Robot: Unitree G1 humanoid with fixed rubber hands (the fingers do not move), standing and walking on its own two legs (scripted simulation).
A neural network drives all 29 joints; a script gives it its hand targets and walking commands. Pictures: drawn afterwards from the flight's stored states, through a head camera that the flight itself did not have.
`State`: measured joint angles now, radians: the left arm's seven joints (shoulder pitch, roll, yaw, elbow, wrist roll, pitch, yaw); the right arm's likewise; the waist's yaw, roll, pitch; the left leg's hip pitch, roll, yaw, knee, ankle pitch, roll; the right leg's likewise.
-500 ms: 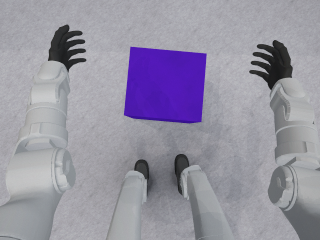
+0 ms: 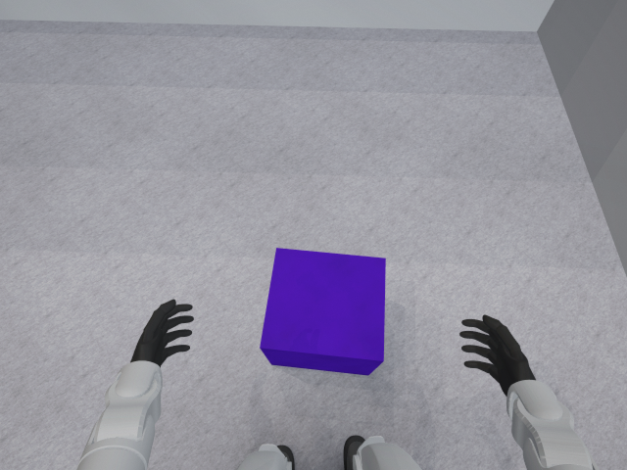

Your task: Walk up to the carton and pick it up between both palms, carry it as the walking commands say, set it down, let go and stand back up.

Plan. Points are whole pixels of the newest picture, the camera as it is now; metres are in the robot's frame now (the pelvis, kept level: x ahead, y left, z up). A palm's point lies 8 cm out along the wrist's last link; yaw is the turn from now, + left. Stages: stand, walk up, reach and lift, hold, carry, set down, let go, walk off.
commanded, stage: let go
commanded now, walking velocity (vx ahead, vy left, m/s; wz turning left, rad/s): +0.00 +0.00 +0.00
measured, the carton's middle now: (324, 315) +0.46 -0.02 -0.62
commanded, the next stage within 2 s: stand in 0.66 s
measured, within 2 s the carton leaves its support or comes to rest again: neither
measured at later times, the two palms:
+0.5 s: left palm (110, 447) +0.16 +0.25 -0.04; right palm (524, 427) +0.17 -0.23 -0.05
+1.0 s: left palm out of the picture +0.14 +0.29 -0.06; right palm (576, 438) +0.15 -0.30 -0.08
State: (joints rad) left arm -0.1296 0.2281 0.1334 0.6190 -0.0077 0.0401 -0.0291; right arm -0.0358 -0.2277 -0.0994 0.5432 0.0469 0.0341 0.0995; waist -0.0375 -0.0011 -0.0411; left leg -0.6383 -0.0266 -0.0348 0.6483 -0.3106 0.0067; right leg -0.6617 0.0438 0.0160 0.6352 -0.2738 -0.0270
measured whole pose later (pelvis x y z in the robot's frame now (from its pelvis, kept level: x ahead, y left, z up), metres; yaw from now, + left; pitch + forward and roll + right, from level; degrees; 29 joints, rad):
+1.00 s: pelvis +0.03 -0.01 +0.02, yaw +0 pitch +0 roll +0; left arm 0.21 0.36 0.02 0.77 0.03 0.01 0.02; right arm 0.18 -0.36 -0.01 0.80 -0.03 0.01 -0.01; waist 0.01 0.02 0.01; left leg -0.15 -0.01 -0.04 0.44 -0.30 -0.01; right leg -0.18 0.05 0.01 0.45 -0.27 -0.04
